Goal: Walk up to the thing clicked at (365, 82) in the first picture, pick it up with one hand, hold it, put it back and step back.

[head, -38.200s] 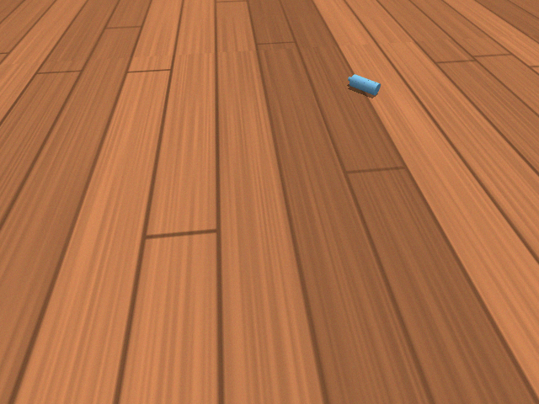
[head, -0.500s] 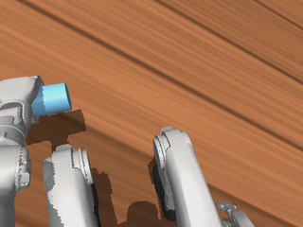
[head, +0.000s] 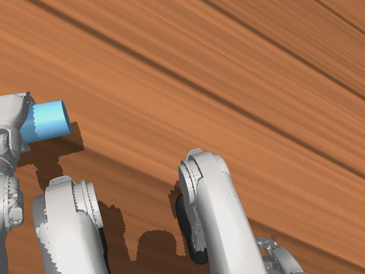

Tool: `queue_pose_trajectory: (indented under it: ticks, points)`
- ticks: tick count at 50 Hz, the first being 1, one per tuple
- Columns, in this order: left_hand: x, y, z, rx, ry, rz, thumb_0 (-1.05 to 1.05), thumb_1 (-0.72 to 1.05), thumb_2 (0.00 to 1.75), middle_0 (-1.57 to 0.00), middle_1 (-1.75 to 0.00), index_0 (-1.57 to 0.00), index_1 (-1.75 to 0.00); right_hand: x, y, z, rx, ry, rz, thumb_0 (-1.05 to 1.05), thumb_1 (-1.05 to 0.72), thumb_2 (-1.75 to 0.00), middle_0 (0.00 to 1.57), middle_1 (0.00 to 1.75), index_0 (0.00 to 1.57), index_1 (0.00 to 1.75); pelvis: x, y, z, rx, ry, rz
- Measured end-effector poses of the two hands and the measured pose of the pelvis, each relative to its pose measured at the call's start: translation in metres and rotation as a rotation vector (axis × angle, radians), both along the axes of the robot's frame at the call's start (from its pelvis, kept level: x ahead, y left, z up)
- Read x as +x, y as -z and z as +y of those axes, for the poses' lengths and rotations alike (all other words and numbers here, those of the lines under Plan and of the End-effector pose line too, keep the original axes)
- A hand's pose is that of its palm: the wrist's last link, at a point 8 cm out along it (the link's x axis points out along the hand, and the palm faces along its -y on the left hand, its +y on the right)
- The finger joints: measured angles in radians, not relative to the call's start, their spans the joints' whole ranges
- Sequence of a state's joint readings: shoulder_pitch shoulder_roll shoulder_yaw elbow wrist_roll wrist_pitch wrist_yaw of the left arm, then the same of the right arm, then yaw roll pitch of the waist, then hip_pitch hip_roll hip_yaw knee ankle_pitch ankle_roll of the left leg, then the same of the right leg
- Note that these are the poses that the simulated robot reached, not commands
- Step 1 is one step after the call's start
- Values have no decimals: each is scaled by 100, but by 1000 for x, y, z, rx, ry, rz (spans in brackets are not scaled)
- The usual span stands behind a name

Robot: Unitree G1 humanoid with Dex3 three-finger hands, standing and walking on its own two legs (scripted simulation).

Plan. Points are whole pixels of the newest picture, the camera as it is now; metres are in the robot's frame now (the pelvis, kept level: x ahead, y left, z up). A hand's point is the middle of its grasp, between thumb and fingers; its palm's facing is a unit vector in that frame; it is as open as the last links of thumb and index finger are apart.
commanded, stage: rest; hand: left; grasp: from above
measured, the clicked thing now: (11, 127) +0.45 +0.29 -0.21
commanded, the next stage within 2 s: open in 1.00 s
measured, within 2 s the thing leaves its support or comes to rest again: neither
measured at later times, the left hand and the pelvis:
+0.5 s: hand (26, 130) +0.45 +0.27 -0.24, palm faces -0.47 -0.11 -0.88, open 11.0 cm; pelvis +0.01 +0.00 -0.01, yaw -2 degrees
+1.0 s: hand (28, 131) +0.45 +0.27 -0.26, palm faces -0.45 -0.13 -0.88, open 11.0 cm; pelvis +0.00 +0.01 -0.02, yaw -5 degrees
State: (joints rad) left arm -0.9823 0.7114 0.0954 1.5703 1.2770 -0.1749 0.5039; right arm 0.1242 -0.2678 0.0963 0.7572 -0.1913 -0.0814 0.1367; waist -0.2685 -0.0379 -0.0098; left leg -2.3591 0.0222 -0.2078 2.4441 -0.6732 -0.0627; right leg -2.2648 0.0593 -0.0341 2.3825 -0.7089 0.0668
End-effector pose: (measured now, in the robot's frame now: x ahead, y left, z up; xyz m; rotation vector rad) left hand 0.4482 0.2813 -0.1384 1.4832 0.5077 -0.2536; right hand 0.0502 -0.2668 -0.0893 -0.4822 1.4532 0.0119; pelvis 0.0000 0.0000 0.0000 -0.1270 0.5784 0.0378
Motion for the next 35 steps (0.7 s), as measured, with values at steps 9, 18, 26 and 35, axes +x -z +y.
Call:
queue_pose_trajectory:
  ticks: [9, 18, 26, 35]
  points:
    - [2, 15, -2, 5, -19, 18, 0, -15, 60, -61, -65, -61, -64, -1, 6, 3, 22, -17, 16, 0, -90, -89, 20, 30, 21, 30, 3, 6, 0, -3, 9, -5]
    - [4, 32, -5, -19, -26, 15, 0, -15, 61, -61, -66, -61, -64, -1, 8, 5, 33, -47, 30, 0, -90, -89, 21, 30, 21, 30, 4, 11, 0, -14, 20, -18]
    - [5, 43, -6, -17, -21, 9, 0, -15, 61, -61, -65, -61, -63, -1, 5, 6, 32, -76, 41, 0, -90, -89, 20, 30, 21, 30, 5, 14, 2, -27, 27, -27]
    - [5, 54, -6, -21, -25, 3, 0, -14, 60, -61, -64, -62, -62, -1, 1, 9, 40, -104, 43, 0, -90, -89, 20, 30, 21, 30, 6, 15, 6, -42, 34, -38]
